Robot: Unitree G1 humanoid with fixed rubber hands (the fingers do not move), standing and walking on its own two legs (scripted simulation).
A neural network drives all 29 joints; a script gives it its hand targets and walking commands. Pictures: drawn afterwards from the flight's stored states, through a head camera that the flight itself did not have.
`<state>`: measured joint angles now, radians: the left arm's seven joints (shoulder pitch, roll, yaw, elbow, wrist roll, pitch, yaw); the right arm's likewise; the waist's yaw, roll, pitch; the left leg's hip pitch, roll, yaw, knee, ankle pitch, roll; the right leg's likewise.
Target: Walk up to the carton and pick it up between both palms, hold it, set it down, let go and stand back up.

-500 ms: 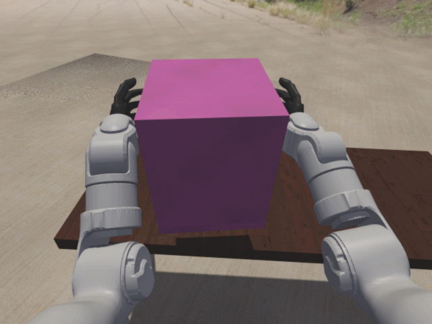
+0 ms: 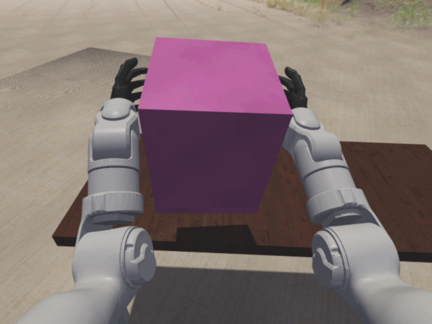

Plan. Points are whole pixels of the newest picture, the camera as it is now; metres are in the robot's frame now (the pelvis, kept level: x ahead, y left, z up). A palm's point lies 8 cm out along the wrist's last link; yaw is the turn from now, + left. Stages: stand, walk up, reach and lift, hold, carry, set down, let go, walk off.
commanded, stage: set down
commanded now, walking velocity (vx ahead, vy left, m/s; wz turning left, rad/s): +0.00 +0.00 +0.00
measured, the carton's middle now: (209, 130) +0.40 +0.00 +0.22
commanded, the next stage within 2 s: none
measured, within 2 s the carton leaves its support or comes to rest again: neither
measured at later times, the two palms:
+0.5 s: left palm (133, 131) +0.42 +0.14 +0.21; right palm (281, 141) +0.40 -0.15 +0.19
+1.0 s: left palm (144, 140) +0.43 +0.13 +0.18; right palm (284, 148) +0.41 -0.16 +0.17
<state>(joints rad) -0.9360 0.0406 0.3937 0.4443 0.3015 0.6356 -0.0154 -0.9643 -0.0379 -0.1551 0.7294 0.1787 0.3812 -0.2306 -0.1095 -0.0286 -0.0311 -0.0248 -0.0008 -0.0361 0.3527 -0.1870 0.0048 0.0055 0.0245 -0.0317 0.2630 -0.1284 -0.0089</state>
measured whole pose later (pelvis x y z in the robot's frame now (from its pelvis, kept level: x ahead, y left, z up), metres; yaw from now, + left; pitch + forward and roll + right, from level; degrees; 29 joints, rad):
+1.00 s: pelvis +0.02 +0.00 +0.00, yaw +0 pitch -5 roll -1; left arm -0.85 0.01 0.32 0.66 0.27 0.34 0.06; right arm -0.82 0.00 -0.28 0.89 0.00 0.05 -0.15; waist -0.09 -0.05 0.03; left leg -0.06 0.00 -0.04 0.34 -0.19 0.00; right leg -0.02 0.02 -0.04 0.24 -0.13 -0.01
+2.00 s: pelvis +0.03 +0.00 +0.00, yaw -1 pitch +1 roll -1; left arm -0.88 -0.04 0.45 0.87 0.34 0.17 0.06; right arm -0.81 0.06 -0.56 0.95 -0.28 -0.06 -0.05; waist -0.07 -0.03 -0.02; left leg -0.15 0.00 -0.02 0.33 -0.20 0.00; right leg -0.13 0.02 -0.02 0.25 -0.14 -0.01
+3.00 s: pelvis +0.03 +0.00 +0.00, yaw -2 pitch +7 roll -1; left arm -0.86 -0.06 0.51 0.97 0.38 0.01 0.05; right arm -0.77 0.10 -0.65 0.91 -0.42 -0.14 -0.02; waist -0.06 -0.01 -0.04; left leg -0.26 0.00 0.00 0.33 -0.19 0.00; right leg -0.25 0.02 -0.01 0.26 -0.13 -0.01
